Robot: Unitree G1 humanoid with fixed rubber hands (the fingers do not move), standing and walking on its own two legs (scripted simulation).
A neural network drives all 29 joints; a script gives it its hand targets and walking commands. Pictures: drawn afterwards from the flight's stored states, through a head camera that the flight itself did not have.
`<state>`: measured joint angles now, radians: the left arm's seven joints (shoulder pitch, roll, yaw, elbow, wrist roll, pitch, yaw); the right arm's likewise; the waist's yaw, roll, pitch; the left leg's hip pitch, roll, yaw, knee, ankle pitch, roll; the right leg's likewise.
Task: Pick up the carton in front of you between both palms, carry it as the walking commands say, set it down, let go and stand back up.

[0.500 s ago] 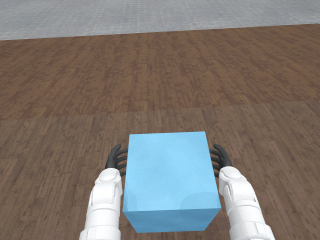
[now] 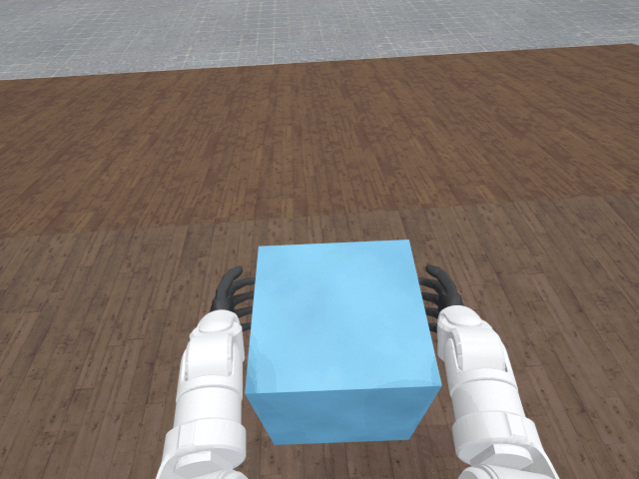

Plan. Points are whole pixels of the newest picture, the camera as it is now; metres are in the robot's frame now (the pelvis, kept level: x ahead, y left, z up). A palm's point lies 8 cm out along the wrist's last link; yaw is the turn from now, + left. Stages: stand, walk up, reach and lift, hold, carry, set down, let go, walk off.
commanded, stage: reach and lift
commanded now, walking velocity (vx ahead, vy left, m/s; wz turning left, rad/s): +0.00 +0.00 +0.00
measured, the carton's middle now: (337, 348) +0.30 +0.00 -0.05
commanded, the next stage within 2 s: hold in 0.54 s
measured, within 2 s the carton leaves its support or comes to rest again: neither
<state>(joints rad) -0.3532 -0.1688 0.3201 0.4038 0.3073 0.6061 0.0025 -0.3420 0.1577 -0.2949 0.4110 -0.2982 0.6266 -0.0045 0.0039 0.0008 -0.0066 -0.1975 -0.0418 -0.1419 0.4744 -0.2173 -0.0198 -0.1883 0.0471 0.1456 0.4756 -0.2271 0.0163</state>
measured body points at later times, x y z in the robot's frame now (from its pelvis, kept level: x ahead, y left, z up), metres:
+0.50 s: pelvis +0.02 +0.00 +0.01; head -0.01 +0.00 +0.46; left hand +0.32 +0.15 +0.03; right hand +0.32 -0.15 +0.03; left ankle +0.03 +0.13 -0.74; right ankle +0.02 -0.13 -0.74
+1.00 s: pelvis +0.00 +0.00 +0.01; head -0.04 +0.00 +0.45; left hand +0.31 +0.15 +0.05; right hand +0.31 -0.15 +0.04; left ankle +0.03 +0.13 -0.74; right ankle +0.02 -0.13 -0.74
